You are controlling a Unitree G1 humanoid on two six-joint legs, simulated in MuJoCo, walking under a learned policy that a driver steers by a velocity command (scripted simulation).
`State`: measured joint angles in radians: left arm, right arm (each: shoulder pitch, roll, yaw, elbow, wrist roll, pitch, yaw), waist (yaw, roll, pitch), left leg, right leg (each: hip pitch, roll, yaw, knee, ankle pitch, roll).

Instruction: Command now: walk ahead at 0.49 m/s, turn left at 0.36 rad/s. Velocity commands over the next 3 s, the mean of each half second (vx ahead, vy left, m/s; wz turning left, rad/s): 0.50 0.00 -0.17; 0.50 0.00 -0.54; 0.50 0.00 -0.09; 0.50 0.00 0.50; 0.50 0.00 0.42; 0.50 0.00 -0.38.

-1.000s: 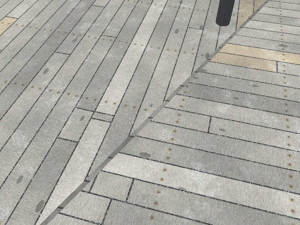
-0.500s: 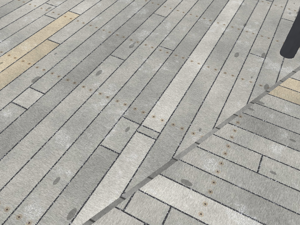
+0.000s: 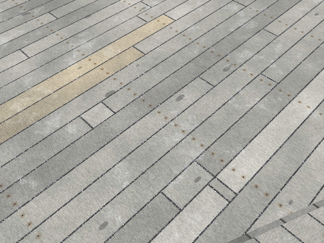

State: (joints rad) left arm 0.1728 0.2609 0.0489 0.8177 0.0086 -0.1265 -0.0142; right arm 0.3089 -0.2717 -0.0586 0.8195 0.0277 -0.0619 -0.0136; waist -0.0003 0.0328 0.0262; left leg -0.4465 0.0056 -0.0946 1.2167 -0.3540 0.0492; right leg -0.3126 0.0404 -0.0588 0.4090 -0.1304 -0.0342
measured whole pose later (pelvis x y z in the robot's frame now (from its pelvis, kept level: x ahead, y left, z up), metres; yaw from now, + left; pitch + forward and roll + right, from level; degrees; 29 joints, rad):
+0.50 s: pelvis +0.26 +0.06 +0.01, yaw -9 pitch +2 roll +1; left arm 0.29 0.30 0.06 0.85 -0.03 -0.06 0.00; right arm 0.24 -0.24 -0.05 0.77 -0.01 -0.11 0.02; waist 0.00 -0.05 0.00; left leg -0.25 0.00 0.10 0.40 -0.19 0.03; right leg -0.54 -0.06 0.06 1.16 -0.29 -0.03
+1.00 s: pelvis +0.49 -0.06 -0.01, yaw -27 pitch +2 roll +0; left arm 0.21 0.28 0.07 0.70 -0.02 -0.05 -0.04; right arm 0.22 -0.29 -0.06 0.78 0.01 -0.12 -0.01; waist -0.01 0.01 0.06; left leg -0.42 0.08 -0.03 1.24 -0.38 0.00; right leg -0.38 0.09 -0.03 0.53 -0.18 -0.10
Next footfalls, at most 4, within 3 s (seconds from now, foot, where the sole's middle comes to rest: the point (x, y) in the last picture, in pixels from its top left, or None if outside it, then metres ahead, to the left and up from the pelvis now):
0.32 left None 0.33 0.15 -0.77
0.86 right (209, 222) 0.55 -0.16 -0.77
1.42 left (198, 148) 0.92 -0.14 -0.77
1.92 right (248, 119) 1.10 -0.42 -0.77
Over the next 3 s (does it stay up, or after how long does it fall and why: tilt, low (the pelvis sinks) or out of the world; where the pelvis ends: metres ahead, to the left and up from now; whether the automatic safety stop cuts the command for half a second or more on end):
stays up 1.55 -0.32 -0.03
